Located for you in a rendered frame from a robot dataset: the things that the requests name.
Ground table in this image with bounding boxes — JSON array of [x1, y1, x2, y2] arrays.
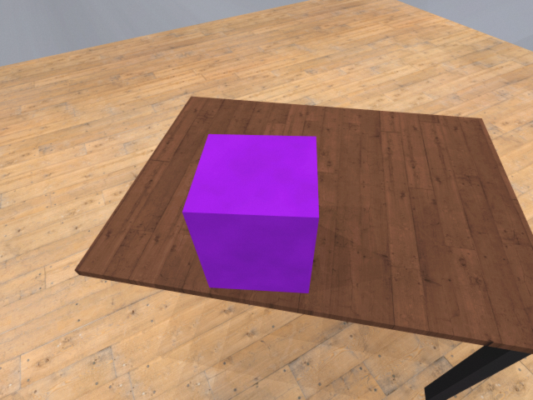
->
[[75, 97, 533, 400]]

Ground carton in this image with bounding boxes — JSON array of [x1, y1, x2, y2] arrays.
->
[[182, 134, 319, 293]]

